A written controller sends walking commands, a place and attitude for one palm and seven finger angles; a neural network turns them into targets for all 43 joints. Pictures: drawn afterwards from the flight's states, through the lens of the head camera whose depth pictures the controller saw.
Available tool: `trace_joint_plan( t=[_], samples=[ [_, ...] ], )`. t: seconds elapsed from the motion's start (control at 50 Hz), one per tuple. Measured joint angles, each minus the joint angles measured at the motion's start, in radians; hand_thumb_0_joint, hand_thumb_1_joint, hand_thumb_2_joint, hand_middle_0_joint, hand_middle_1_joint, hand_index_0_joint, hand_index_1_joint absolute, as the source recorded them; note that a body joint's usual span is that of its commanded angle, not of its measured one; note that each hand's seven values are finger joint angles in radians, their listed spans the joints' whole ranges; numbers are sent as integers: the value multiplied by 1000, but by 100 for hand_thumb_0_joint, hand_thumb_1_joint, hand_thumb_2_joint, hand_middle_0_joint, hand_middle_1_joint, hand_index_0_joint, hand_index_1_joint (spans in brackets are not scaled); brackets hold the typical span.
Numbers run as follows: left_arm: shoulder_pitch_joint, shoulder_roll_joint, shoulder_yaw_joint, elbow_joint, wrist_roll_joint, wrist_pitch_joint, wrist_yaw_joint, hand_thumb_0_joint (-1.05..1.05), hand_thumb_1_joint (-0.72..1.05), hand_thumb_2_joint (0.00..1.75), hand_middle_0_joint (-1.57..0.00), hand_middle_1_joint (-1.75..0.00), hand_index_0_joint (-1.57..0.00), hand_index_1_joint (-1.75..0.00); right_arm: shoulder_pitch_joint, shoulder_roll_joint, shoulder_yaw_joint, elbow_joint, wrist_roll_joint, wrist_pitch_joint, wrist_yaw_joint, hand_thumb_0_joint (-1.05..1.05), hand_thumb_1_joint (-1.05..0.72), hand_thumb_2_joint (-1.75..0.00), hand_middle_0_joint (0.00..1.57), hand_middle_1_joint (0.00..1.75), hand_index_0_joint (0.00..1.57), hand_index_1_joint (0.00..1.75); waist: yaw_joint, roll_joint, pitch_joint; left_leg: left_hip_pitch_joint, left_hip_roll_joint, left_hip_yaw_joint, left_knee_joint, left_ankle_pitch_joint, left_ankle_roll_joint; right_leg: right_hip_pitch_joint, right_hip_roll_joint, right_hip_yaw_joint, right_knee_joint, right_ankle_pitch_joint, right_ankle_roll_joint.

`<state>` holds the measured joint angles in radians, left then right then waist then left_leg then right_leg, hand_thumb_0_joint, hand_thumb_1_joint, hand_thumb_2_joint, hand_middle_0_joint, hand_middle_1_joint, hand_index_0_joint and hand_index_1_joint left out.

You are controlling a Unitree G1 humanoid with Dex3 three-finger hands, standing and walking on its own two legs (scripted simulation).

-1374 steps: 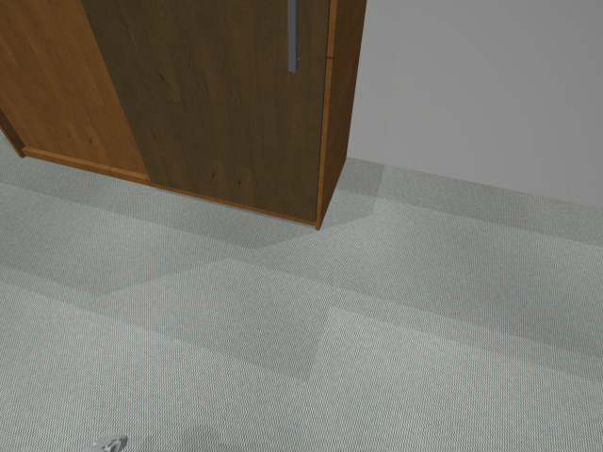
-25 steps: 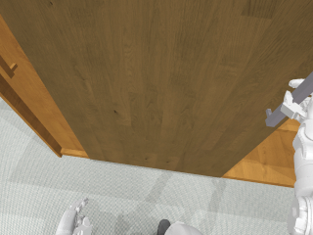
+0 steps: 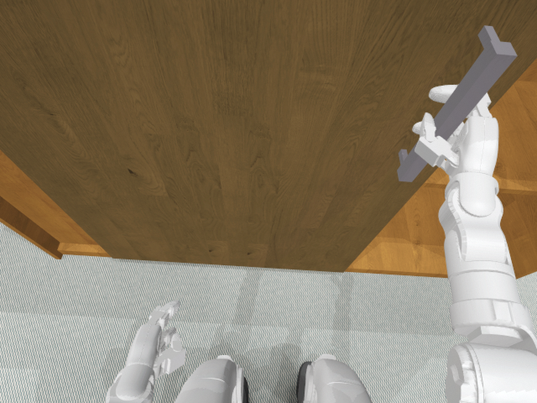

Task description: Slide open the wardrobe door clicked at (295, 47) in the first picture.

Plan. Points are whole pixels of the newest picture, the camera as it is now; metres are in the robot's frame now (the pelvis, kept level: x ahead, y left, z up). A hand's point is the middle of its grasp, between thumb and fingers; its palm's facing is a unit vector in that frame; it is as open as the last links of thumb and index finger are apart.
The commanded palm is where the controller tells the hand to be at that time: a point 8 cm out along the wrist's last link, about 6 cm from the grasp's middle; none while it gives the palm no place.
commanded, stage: stop walking and hold the door there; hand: right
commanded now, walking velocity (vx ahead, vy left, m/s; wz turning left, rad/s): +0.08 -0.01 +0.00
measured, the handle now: (439, 117) +0.49 -0.21 +0.13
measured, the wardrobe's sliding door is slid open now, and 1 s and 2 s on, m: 0.60 0.60 0.60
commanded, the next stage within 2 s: loosen the grip on the handle in 0.60 s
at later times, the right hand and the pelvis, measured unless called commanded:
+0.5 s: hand (430, 141) +0.44 -0.18 +0.13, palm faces +0.10 +0.99 -0.13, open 5.8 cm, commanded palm +0.41 -0.22 +0.12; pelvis +0.01 -0.05 +0.02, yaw +1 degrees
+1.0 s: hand (439, 140) +0.43 -0.19 +0.13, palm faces +0.13 +0.98 -0.13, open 10.3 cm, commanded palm +0.41 -0.23 +0.13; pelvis -0.03 -0.04 +0.01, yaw +1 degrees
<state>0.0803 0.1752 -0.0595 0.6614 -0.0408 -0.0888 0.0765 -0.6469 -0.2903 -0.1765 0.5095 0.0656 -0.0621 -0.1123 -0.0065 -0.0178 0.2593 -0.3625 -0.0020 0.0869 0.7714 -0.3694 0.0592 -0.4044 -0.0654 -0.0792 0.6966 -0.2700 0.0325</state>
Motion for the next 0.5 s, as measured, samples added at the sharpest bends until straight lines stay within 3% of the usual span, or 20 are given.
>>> trace_joint_plan(
  t=[0.04, 0.1, 0.16, 0.22, 0.24, 0.3, 0.5],
  samples=[
    [-3, -3, -7, 9, 4, 6, -6, 1, 91, 89, -20, -30, -20, -30, 15, 6, 0, 19, 8, -14, 6, -4, -73, -78, 45, 140, 25, 140, 10, -9, -7, 20, 4, 3, -31, 9, 30, -15, 32, 39, 100, -113, -7],
    [20, 4, -14, 27, 8, -1, -3, 1, 91, 89, -20, -30, -20, -30, 31, 25, 10, 48, 7, -27, 18, -3, -72, -78, 45, 140, 29, 140, 8, 7, -31, 64, 19, -2, -119, 41, 26, -3, 68, 48, 191, -171, -5],
    [56, 24, -12, 28, 17, 4, 8, 1, 91, 89, -20, -30, -20, -30, 39, 45, 32, 77, -4, -37, 23, -2, -71, -79, 45, 139, 33, 140, 5, 30, -70, 90, 33, -1, -184, 71, 12, 70, 70, 19, 45, -133, -11],
    [84, 60, 8, 18, 18, 19, 14, 1, 91, 89, -20, -30, -20, -30, 47, 61, 60, 84, -7, -39, 26, -2, -70, -80, 45, 139, 36, 140, 3, 23, -111, 89, 18, 10, -189, 69, -3, 170, 43, 1, -182, 82, -24],
    [82, 68, 20, 21, 14, 26, 14, 1, 91, 89, -20, -30, -20, -30, 43, 62, 74, 85, -6, -38, 23, -2, -70, -80, 45, 139, 36, 140, 0, 26, -114, 88, 16, 9, -183, 65, -8, 184, 40, -3, -201, 63, -26],
    [73, 83, 45, 26, 8, 50, 11, 1, 91, 90, -20, -30, -20, -30, 37, 66, 98, 102, -3, -44, 20, -1, -71, -79, 45, 140, 35, 140, -11, 38, -124, 95, 14, -6, -210, 85, -18, 183, 38, -20, -192, 1, -28],
    [96, 63, 43, -10, 9, 86, 22, 1, 91, 90, -20, -30, -20, -30, 38, 59, 112, 161, 9, -42, 7, -1, -73, -76, 41, 137, 31, 140, 11, 20, -170, 91, 3, -28, -245, 118, -37, 165, 27, -43, -172, -10, -44]
  ],
)
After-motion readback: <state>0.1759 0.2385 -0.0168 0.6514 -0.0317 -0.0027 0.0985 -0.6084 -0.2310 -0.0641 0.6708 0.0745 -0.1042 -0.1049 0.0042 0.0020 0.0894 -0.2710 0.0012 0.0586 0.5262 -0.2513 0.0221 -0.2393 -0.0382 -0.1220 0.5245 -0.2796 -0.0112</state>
